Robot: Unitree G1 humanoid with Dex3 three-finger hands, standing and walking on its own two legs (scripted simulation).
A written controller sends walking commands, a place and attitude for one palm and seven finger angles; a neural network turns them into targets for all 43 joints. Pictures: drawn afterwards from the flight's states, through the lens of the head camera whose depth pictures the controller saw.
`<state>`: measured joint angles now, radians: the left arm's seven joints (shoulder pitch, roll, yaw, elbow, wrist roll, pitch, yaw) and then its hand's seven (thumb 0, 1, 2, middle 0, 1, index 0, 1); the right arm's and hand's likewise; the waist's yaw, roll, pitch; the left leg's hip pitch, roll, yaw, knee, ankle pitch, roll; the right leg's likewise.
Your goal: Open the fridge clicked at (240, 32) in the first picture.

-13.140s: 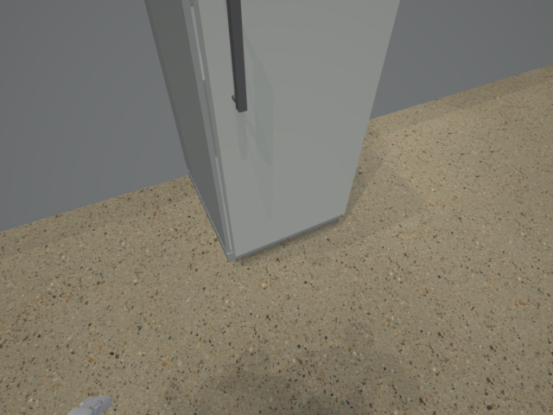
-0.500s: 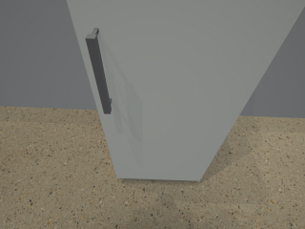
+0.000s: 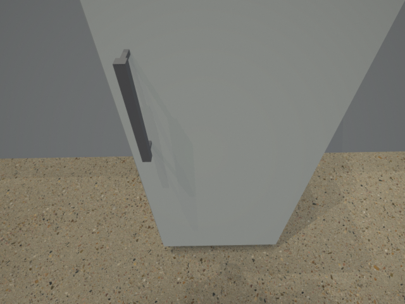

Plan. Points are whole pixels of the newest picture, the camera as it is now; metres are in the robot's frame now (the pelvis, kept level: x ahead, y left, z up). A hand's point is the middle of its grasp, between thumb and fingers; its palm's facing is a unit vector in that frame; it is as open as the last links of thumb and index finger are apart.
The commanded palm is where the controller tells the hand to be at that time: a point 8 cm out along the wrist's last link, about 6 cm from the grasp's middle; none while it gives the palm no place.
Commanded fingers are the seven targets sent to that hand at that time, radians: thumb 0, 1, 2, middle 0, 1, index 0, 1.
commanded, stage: come to a stop and stand still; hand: left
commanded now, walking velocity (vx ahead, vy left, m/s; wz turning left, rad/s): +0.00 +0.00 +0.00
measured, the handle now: (137, 112) +0.46 +0.17 +0.15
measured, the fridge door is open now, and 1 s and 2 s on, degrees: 0 0 0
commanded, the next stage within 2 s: look again from close up in 0.04 s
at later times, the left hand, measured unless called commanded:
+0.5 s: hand out of the picture +0.01 +0.16 -0.17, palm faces +0.01 -0.98 -0.18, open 7.4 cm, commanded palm none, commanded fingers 0.00 0.90 0.90 -0.20 -0.30 -0.20 -0.30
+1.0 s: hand out of the picture +0.08 +0.18 -0.13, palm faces +0.18 -0.96 -0.22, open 7.4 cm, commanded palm +0.12 +0.22 -0.06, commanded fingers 0.00 0.78 0.85 -0.21 -0.38 -0.21 -0.38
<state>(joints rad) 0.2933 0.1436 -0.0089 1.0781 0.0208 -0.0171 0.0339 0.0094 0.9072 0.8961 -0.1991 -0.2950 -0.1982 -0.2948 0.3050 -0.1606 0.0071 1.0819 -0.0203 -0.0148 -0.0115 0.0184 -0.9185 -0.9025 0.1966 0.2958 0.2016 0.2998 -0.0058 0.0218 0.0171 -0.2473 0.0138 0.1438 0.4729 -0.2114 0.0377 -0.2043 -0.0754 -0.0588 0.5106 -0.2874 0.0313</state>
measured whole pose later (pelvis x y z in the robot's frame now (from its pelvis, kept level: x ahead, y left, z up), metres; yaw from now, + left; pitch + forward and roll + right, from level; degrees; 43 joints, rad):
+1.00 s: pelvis +0.01 -0.01 +0.00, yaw +1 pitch -1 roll +0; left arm 0.43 0.18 0.03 0.57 -0.07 0.07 0.07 0.03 0.92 0.89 -0.20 -0.30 -0.20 -0.30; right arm 0.32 -0.18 0.02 0.99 0.02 -0.10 -0.05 0.01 -0.92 -0.90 0.20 0.30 0.20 0.30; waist 0.01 -0.01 0.05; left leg -0.23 0.03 0.12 0.47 -0.22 0.01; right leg -0.17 -0.05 -0.08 0.49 -0.30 0.01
